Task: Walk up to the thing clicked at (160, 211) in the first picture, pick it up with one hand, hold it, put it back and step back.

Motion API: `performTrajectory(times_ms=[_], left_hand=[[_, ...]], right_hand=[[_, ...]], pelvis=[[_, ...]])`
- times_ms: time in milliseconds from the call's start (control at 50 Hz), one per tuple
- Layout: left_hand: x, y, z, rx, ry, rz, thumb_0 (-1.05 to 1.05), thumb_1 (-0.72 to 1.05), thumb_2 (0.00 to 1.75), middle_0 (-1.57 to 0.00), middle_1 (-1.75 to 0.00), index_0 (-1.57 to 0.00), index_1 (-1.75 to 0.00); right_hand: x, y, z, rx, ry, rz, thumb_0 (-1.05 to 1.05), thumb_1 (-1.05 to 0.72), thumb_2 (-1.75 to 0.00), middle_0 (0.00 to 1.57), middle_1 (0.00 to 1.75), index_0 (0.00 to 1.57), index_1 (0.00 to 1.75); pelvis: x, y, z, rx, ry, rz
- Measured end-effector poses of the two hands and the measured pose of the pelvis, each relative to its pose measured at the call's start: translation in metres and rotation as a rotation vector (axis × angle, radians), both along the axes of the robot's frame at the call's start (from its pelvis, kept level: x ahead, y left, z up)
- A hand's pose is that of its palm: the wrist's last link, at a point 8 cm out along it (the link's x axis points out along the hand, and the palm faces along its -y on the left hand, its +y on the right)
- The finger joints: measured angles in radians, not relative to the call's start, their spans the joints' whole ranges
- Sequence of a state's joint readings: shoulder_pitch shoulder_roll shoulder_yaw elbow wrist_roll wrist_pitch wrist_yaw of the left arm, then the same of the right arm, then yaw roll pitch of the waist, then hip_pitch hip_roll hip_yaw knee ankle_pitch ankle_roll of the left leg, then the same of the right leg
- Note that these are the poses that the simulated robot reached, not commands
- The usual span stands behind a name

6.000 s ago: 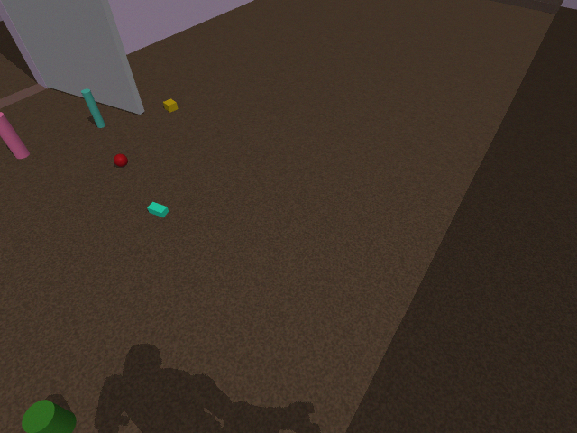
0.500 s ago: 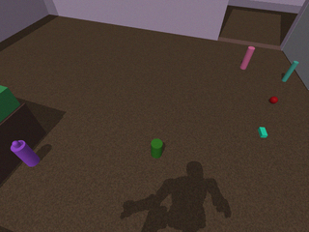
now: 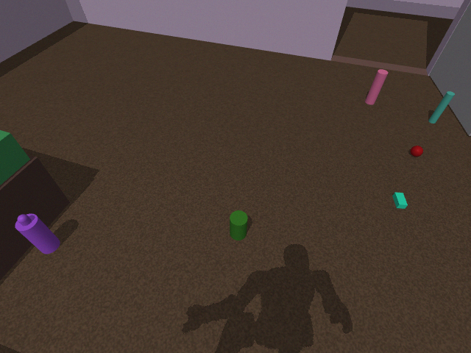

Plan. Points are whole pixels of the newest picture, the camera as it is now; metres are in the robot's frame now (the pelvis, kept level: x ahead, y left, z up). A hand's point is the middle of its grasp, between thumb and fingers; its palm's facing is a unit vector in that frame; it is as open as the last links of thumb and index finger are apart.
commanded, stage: stand
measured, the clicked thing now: (399, 200) +0.97 -0.91 -0.77
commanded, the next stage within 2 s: walk up in 0.12 s
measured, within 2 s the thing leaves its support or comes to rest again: neither
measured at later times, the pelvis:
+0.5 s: pelvis -0.03 +0.06 -0.01, yaw -18 degrees
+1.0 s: pelvis -0.03 +0.04 -0.02, yaw -34 degrees
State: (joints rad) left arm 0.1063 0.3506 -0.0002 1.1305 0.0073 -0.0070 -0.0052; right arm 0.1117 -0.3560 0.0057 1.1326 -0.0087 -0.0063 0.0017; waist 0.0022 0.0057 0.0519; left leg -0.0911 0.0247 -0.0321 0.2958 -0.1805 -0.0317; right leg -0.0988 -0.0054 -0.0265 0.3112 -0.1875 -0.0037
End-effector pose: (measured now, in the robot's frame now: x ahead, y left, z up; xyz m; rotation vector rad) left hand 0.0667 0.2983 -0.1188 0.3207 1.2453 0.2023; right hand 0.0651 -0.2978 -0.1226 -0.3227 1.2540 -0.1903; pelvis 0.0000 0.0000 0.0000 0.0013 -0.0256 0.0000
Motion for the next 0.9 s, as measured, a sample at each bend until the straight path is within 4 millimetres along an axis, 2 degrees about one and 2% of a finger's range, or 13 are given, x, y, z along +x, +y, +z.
performTrajectory(times_ms=[180,260,340,420,560,660,740,800,900], left_hand=[[0.002,0.003,0.000,0.005,-0.003,-0.028,0.00,0.90,0.89,-0.21,-0.30,-0.20,-0.30],[0.001,0.017,-0.001,0.030,0.023,-0.105,0.00,0.90,0.89,-0.21,-0.30,-0.20,-0.30],[0.011,0.037,-0.011,0.040,0.048,-0.190,0.00,0.90,0.89,-0.21,-0.30,-0.20,-0.30],[0.038,0.051,-0.026,0.038,0.012,-0.251,0.01,0.90,0.89,-0.21,-0.30,-0.20,-0.30],[0.072,0.047,-0.011,0.006,-0.006,-0.374,0.01,0.90,0.89,-0.21,-0.30,-0.20,-0.30],[0.098,0.032,0.000,0.029,-0.010,-0.479,0.01,0.90,0.89,-0.21,-0.30,-0.20,-0.30],[0.119,0.007,0.004,0.060,-0.065,-0.556,0.01,0.90,0.89,-0.20,-0.30,-0.20,-0.30],[0.127,-0.013,0.007,0.066,-0.111,-0.597,0.00,0.90,0.89,-0.20,-0.30,-0.20,-0.30],[0.135,-0.040,0.015,0.040,-0.142,-0.641,0.00,0.90,0.89,-0.21,-0.30,-0.20,-0.30]], right_hand=[[0.006,-0.004,0.000,0.000,-0.046,-0.040,0.00,-0.90,-0.89,0.20,0.30,0.20,0.30],[0.012,-0.005,0.010,-0.026,-0.142,-0.100,0.00,-0.90,-0.89,0.20,0.30,0.20,0.30],[0.001,0.003,0.021,-0.065,-0.205,-0.140,0.00,-0.90,-0.89,0.20,0.30,0.20,0.30],[-0.035,0.015,0.020,-0.117,-0.197,-0.184,0.00,-0.90,-0.89,0.20,0.30,0.20,0.30],[-0.114,0.034,0.031,-0.116,-0.125,-0.318,0.00,-0.90,-0.89,0.20,0.30,0.21,0.30],[-0.169,0.034,0.025,-0.117,-0.080,-0.400,0.00,-0.90,-0.89,0.20,0.30,0.21,0.30],[-0.209,0.027,0.008,-0.102,-0.041,-0.468,0.00,-0.90,-0.89,0.20,0.30,0.21,0.30],[-0.227,0.026,-0.006,-0.084,-0.016,-0.521,0.00,-0.90,-0.89,0.20,0.30,0.20,0.30],[-0.231,0.036,-0.010,-0.048,-0.028,-0.562,0.01,-0.90,-0.89,0.20,0.30,0.20,0.30]], pelvis=[[-0.004,0.004,-0.004,-0.006,0.003,-0.048],[-0.015,0.019,-0.006,0.006,0.005,-0.141],[-0.022,0.038,-0.012,0.005,0.015,-0.204],[-0.029,0.056,-0.023,0.013,-0.006,-0.255],[-0.031,0.064,-0.010,-0.018,-0.005,-0.348],[-0.032,0.061,-0.012,-0.021,-0.001,-0.415],[-0.037,0.049,-0.022,-0.015,0.002,-0.462],[-0.041,0.044,-0.026,-0.031,-0.013,-0.492],[-0.035,0.039,-0.021,-0.011,-0.023,-0.552]])
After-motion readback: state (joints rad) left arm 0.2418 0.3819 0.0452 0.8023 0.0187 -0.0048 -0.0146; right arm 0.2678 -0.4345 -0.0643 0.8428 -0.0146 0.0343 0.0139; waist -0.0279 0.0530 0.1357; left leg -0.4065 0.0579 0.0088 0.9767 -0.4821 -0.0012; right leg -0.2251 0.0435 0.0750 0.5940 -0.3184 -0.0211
